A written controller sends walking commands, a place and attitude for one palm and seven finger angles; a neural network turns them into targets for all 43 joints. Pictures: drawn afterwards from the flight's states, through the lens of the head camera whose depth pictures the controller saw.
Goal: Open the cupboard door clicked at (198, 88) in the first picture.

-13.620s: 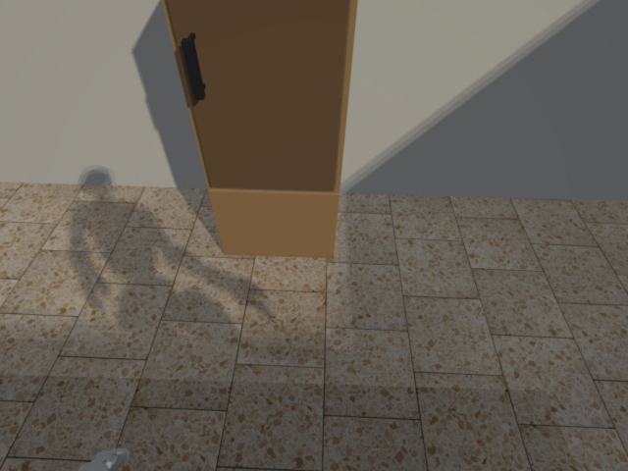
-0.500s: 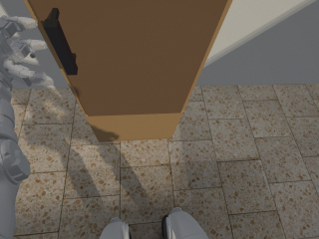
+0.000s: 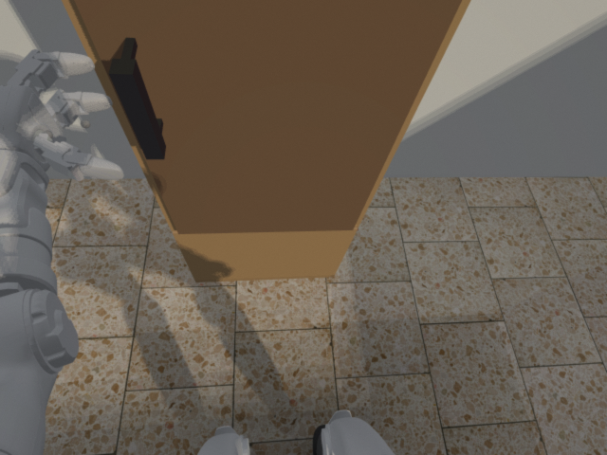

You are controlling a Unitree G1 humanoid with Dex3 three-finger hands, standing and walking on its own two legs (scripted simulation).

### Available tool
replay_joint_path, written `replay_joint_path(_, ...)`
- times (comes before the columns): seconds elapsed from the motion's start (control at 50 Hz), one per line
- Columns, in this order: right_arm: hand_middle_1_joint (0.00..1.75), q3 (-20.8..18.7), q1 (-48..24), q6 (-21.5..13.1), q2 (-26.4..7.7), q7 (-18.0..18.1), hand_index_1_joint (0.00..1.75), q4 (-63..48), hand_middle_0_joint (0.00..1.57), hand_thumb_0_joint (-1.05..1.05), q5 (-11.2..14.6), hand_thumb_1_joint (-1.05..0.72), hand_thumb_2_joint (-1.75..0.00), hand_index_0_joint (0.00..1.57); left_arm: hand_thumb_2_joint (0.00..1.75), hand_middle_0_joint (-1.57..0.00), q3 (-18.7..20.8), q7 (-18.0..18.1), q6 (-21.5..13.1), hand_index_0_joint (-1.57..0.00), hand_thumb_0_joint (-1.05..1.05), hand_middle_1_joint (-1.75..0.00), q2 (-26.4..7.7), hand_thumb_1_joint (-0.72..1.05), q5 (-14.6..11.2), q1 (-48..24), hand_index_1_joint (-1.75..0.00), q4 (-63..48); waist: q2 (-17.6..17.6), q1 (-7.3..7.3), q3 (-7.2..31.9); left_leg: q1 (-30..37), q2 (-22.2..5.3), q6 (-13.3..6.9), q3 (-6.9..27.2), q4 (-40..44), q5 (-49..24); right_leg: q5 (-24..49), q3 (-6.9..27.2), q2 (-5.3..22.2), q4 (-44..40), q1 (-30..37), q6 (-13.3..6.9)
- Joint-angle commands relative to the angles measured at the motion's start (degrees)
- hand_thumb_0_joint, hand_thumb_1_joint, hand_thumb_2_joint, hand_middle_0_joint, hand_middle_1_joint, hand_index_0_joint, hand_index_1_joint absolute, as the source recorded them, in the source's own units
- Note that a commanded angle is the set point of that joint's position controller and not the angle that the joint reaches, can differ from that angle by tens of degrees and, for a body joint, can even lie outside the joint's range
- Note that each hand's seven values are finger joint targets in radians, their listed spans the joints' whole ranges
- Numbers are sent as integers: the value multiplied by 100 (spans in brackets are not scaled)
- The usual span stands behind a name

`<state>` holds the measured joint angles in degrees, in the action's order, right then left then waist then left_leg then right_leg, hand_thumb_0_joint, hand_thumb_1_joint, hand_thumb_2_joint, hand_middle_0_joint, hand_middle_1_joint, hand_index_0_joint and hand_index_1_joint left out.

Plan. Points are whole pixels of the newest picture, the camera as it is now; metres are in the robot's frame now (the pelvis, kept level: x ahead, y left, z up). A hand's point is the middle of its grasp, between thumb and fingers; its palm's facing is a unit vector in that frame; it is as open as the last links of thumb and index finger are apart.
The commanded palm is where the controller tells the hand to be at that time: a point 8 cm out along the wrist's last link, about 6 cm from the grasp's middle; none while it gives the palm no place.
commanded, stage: move the hooked fingers beside the handle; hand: left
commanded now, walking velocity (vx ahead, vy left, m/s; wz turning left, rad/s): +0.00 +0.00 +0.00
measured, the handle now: (143, 103) +0.55 +0.17 +0.09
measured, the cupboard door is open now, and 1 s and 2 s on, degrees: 0 0 0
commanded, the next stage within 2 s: slide the fingers in behind the handle in 0.56 s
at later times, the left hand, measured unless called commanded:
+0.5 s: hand (97, 123) +0.50 +0.22 +0.10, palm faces -0.01 -1.00 -0.02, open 13.7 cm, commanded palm +0.48 +0.26 +0.09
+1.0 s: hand (103, 128) +0.50 +0.21 +0.10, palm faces -0.01 -1.00 +0.01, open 13.9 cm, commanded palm +0.48 +0.24 +0.09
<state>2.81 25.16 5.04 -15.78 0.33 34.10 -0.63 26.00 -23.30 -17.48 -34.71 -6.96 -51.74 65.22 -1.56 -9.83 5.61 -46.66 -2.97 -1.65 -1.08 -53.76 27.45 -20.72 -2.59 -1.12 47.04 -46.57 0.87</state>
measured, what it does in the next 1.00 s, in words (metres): stands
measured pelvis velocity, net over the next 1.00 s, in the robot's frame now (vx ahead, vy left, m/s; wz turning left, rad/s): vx -0.01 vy -0.01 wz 0.01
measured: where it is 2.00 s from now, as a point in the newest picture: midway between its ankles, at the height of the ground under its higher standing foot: outside the picture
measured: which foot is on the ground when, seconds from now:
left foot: down 0.00-1.00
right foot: down 0.00-1.00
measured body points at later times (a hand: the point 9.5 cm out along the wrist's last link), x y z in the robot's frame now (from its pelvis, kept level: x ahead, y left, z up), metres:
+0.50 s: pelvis -0.02 -0.02 -0.01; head +0.12 +0.00 +0.42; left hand +0.50 +0.27 +0.10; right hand -0.03 -0.29 -0.11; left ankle -0.03 +0.09 -0.69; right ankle +0.01 -0.14 -0.69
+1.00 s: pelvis -0.01 -0.01 +0.00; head +0.11 +0.02 +0.43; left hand +0.49 +0.26 +0.10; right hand -0.02 -0.27 -0.11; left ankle -0.03 +0.09 -0.69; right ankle +0.01 -0.14 -0.69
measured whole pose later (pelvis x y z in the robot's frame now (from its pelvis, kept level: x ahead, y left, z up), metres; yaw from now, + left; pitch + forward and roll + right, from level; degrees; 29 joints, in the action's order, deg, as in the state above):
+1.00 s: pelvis -0.01 -0.01 +0.00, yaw +1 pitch +20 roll -3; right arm 3.3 24.7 3.5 -16.1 0.7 34.3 -0.6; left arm 24.0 -20.0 -18.2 -34.5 -5.9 -55.9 69.8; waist -1.5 -10.7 4.8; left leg -48.8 -2.7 -1.4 -0.4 -55.2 26.7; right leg -20.6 -3.1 -0.8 49.1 -48.8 0.4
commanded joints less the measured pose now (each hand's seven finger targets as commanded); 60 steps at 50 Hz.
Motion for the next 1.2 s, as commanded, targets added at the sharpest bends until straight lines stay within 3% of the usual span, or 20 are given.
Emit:
replay_joint_path(0.0, 30, -430, 975, -18, -1088, 75, 30, -247, 20, 0, 18, -90, -90, 20, 30, -30, 2, 38, -208, -30, 0, -120, -1370, -50, -57, -2262, -120, -889, -817, -16, 2362, 2142, 21, 106, 420, 506, -3709, 2120, -77, -228, -193, 850, -200)
replay_joint_path(0.06, 30, -401, 914, -38, -1076, 98, 30, -294, 20, 0, 18, -90, -90, 20, 30, -30, -124, 144, -278, -30, 0, -120, -1255, -50, -9, -2502, -120, -825, -610, -126, 2027, 1833, 72, 48, 387, 534, -3178, 1954, -59, -214, -195, 790, -209)
replay_joint_path(0.12, 30, -392, 879, -73, -1090, 120, 30, -300, 20, 0, 10, -90, -90, 20, 30, -30, 114, 237, -472, -30, 0, -120, -1636, -50, 47, -2864, -120, -898, -594, -110, 2346, 1722, 107, 45, 374, 476, -2829, 1895, 24, -198, -138, 955, -201)
replay_joint_path(0.18, 30, -372, 826, -134, -1080, 151, 30, -276, 20, 0, 7, -90, -90, 20, 30, -30, 211, 233, -696, -30, 0, -120, -1927, -50, 90, -3311, -120, -1222, -1033, -91, 2808, 1919, 129, 77, 390, 400, -2955, 2020, 93, -175, -55, 1081, -211)
replay_joint_path(0.2, 30, -364, 830, -151, -1063, 145, 30, -263, 20, 0, 9, -90, -90, 20, 30, -30, 114, 221, -714, -30, 0, -120, -1790, -50, 95, -3313, -120, -1199, -1037, -112, 2960, 2044, 124, 83, 416, 384, -3029, 2019, 72, -185, -40, 1058, -212)
replay_joint_path(0.26, 30, -341, 835, -171, -1073, 167, 30, -214, 20, 0, 28, -90, -90, 20, 30, -30, -71, 177, -586, -30, 0, -120, -1566, -50, 102, -3188, -120, -731, -811, -221, 2587, 1815, 124, 44, 427, 388, -2784, 1840, 47, -190, -89, 903, -204)
replay_joint_path(0.34, 30, -294, 871, -175, -1140, 208, 30, -227, 20, 0, 63, -90, -90, 20, 30, -30, -72, 109, -207, -30, 0, -120, -1741, -50, 151, -3053, -120, -76, -437, -301, 2143, 1036, 160, -44, 298, 452, -2014, 1588, 129, -151, -215, 1039, -155)
replay_joint_path(0.38, 30, -291, 906, -201, -1149, 234, 30, -270, 20, 0, 51, -90, -90, 20, 30, -30, 115, 101, -234, -30, 0, -120, -2068, -50, 174, -3236, -120, -261, -581, -236, 2419, 967, 185, -54, 269, 430, -2004, 1679, 192, -136, -177, 1253, -155)
replay_joint_path(0.42, 30, -290, 953, -210, -1122, 223, 30, -268, 20, 0, 42, -90, -90, 20, 30, -30, -35, 64, -263, -30, 0, -120, -1899, -50, 208, -3179, -120, -259, -617, -267, 2483, 999, 185, -61, 243, 391, -2084, 1740, 196, -139, -172, 1203, -154)
replay_joint_path(0.52, 30, -299, 1023, -201, -1164, 217, 30, -266, 20, 0, 41, -90, -90, 20, 30, -30, 190, -72, -365, -30, 0, -120, -2183, -50, 113, -3091, -120, -350, -539, -205, 2623, 908, 159, -62, 238, 390, -2049, 1756, 209, -163, -163, 1374, -170)
replay_joint_path(0.6, 30, -316, 1058, -186, -1171, 215, 30, -261, 20, 0, 38, -90, -90, 20, 30, -30, 305, -108, -407, -30, 0, -120, -2385, -50, 118, -3199, -120, -619, -870, -147, 2818, 1124, 155, -52, 249, 389, -2183, 1784, 205, -178, -148, 1336, -185)
replay_joint_path(0.66, 30, -353, 1071, -186, -1144, 183, 30, -288, 20, 0, 17, -90, -90, 20, 30, -30, 218, -57, -507, -30, 0, -120, -2143, -50, 74, -3118, -120, -989, -1116, -113, 3042, 1614, 138, -22, 300, 391, -2544, 1871, 142, -211, -127, 1153, -218)
replay_joint_path(0.7, 30, -356, 1054, -172, -1138, 163, 30, -211, 20, 0, 19, -90, -90, 20, 30, -30, 128, -9, -457, -30, 0, -120, -1910, -50, 25, -3018, -120, -802, -917, -181, 2769, 1621, 98, -11, 326, 428, -2450, 1712, 81, -224, -191, 971, -184)
replay_joint_path(0.78, 30, -378, 1046, -161, -1148, 155, 30, -231, 20, 0, 18, -90, -90, 20, 30, -30, 227, 61, -400, -30, 0, -120, -1922, -50, -11, -2872, -120, -858, -977, -65, 2741, 1615, 120, 6, 312, 489, -2521, 1804, 76, -214, -194, 1115, -205)
replay_joint_path(0.88, 30, -377, 1000, -175, -1103, 114, 30, -177, 20, 0, 4, -90, -90, 20, 30, -30, -241, 241, -410, -30, 0, -120, -1258, -50, 38, -2980, -120, -751, -821, -244, 2234, 1705, 92, 24, 394, 528, -2401, 1488, -11, -225, -232, 612, -199)
replay_joint_path(0.9, 30, -386, 1010, -177, -1122, 122, 30, -155, 20, 0, 4, -90, -90, 20, 30, -30, -120, 291, -396, -30, 0, -120, -1396, -50, 49, -3049, -120, -655, -663, -261, 2147, 1537, 97, 4, 373, 511, -2238, 1426, 17, -215, -252, 652, -188)
replay_joint_path(0.98, 30, -404, 1020, -226, -1065, 89, 30, -128, 20, 0, -29, -90, -90, 20, 30, -30, -417, 363, -489, -30, 0, -120, -946, -50, 99, -3133, -120, -806, -1028, -246, 2490, 2054, 85, 89, 470, 464, -2779, 1564, -46, -198, -133, 454, -226)
replay_joint_path(1.04, 30, -407, 1004, -218, -1077, 63, 30, -112, 20, 0, -31, -90, -90, 20, 30, -30, -434, 378, -480, -30, 0, -120, -862, -50, 66, -3083, -120, -734, -686, -278, 2471, 1959, 79, 81, 475, 430, -2733, 1586, -43, -208, -146, 506, -203)
replay_joint_path(1.1, 30, -424, 1006, -230, -1069, 61, 30, -104, 20, 0, -37, -90, -90, 20, 30, -30, -337, 385, -510, -30, 0, -120, -909, -50, 42, -3120, -120, -850, -713, -229, 2679, 1990, 96, 72, 444, 389, -2912, 1812, -20, -201, -100, 680, -210)
replay_joint_path(1.18, 30, -446, 940, -222, -1007, 15, 30, -122, 20, 0, -39, -90, -90, 20, 30, -30, -527, 383, -556, -30, 0, -120, -581, -50, -1, -2971, -120, -1173, -1079, -132, 2881, 2353, 74, 140, 473, 345, -3443, 1960, -47, -210, -65, 624, -223)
